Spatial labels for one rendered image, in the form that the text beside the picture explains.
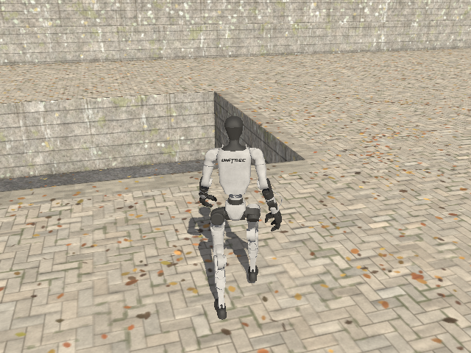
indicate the robot left hand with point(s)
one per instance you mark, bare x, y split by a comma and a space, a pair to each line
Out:
206, 203

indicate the robot right hand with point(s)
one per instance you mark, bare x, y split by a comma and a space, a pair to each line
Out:
276, 221

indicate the right robot upper arm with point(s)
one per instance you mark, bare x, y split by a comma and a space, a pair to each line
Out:
260, 166

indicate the right robot forearm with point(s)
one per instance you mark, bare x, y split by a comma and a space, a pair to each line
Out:
270, 199

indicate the right robot foot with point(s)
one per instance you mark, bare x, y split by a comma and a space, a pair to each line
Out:
253, 275

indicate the left robot forearm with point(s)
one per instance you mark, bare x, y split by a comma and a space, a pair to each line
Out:
203, 191

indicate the left robot upper arm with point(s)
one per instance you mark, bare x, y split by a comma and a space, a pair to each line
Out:
207, 170

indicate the humanoid robot torso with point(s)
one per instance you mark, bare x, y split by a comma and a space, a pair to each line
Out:
234, 177

